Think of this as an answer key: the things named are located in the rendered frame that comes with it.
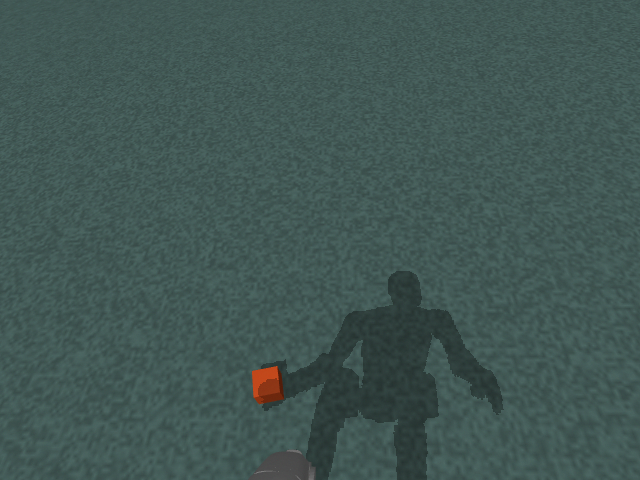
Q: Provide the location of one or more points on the cube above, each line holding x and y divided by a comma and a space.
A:
267, 385

